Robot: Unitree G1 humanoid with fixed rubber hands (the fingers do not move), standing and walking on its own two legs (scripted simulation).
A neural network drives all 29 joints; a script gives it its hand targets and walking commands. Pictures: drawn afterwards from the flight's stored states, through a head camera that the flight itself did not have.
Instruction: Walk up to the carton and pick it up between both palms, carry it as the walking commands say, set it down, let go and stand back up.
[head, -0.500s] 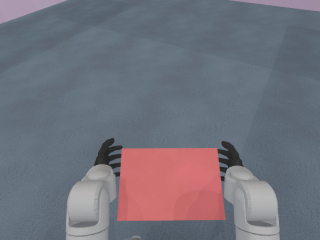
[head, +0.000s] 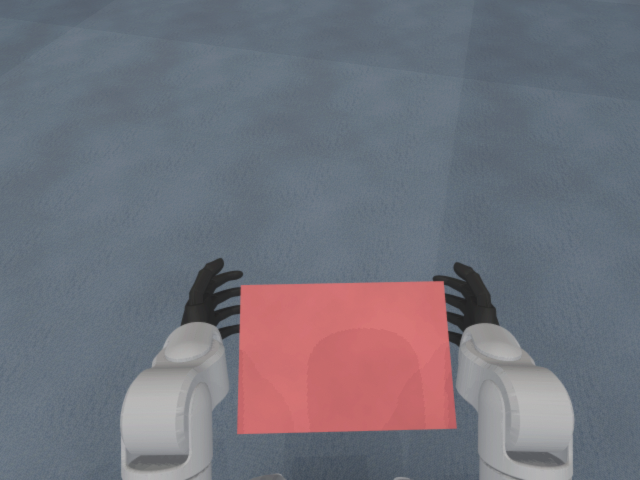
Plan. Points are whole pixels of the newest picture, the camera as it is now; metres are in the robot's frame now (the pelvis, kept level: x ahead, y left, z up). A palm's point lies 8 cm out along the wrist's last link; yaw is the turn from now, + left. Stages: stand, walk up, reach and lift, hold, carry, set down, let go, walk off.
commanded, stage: carry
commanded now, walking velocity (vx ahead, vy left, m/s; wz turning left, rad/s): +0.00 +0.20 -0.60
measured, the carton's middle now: (338, 347) +0.28 +0.00 +0.00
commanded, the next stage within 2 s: none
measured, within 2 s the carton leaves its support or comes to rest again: neither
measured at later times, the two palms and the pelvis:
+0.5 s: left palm (182, 338) +0.25 +0.16 +0.10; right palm (463, 444) +0.16 -0.11 +0.08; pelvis -0.04 +0.11 +0.00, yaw -18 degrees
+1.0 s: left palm (137, 321) +0.26 +0.21 +0.11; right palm out of the picture +0.10 -0.02 +0.09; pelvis -0.04 +0.25 +0.00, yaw -37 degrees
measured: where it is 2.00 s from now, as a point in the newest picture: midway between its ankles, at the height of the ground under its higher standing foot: outside the picture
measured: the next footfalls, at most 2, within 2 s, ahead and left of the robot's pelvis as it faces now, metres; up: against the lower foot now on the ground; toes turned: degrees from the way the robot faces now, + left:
left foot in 0.16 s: +0.05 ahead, +0.18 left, +0.00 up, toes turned -3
right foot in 0.40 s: -0.04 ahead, -0.02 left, +0.00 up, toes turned -21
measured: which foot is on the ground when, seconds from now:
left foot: up 0.00-0.14, down 0.16-0.40, up 0.42-0.66, down 0.68-0.96, up 0.98-1.00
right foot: down 0.00-0.16, up 0.18-0.38, down 0.40-0.70, up 0.72-0.94, down 0.96-1.00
